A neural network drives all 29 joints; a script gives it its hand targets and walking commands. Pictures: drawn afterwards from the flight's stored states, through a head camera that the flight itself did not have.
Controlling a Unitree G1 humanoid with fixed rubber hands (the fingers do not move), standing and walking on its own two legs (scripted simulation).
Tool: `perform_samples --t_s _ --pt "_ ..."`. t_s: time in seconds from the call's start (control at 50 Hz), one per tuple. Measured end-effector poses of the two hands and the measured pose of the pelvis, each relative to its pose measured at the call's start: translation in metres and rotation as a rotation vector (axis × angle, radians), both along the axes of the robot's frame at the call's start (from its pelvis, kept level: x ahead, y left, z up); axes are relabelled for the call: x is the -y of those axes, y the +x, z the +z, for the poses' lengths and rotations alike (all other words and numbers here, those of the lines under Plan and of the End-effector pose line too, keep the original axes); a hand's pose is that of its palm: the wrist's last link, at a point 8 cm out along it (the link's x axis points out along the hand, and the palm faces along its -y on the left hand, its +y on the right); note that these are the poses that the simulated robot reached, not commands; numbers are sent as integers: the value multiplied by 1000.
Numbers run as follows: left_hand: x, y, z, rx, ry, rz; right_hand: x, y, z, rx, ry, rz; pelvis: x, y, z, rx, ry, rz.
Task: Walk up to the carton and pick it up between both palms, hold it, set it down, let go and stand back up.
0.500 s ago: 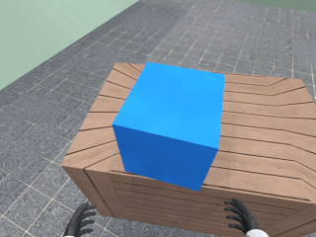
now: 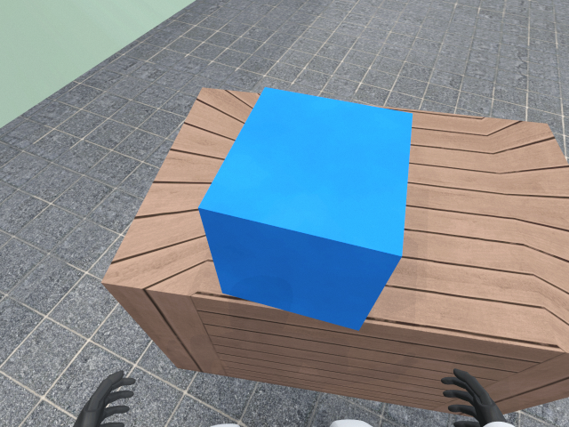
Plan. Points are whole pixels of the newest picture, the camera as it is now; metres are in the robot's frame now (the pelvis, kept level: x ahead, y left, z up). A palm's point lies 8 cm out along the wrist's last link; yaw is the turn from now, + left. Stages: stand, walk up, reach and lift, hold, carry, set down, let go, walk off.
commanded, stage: stand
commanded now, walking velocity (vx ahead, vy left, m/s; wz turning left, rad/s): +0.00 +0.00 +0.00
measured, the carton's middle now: (311, 208) +0.45 -0.05 +0.00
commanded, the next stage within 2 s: walk up in 1.22 s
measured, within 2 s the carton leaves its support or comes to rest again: neither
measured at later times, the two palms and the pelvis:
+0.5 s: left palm out of the picture +0.11 +0.28 -0.09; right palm out of the picture +0.11 -0.28 -0.09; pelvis +0.01 +0.00 +0.02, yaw +0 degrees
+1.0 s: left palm out of the picture +0.08 +0.29 -0.10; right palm out of the picture +0.06 -0.29 -0.10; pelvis +0.00 +0.00 +0.02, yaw +0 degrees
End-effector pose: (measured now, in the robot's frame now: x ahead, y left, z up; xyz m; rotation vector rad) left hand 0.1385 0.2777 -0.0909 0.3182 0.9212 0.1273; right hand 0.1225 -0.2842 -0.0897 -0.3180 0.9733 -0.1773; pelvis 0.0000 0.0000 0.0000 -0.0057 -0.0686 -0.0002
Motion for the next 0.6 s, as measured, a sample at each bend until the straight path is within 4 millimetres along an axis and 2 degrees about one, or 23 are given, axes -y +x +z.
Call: perform_samples --t_s 0.14,0.32,0.6 --pt "2 3 2 -8 -13 11 -5 2 0 -23 11 7 -1 3 5 1 2 -1" --pt "0 -9 0 -61 -13 31 -7 3 2 -38 20 1 -1 6 12 -1 2 1" --pt "-6 -41 -5 -160 -4 86 2 -20 -1 -120 4 -37 0 4 18 -2 4 1"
